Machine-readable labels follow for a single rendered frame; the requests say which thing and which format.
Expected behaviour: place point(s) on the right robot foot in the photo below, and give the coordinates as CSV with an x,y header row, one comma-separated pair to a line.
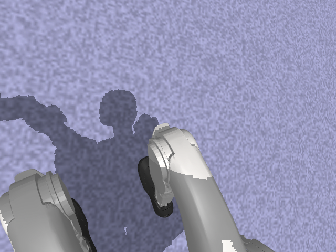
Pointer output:
x,y
148,185

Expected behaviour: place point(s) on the left robot foot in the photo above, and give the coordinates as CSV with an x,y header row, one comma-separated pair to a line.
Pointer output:
x,y
83,225

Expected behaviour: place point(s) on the right robot hand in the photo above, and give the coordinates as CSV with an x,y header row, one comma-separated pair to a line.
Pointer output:
x,y
254,245

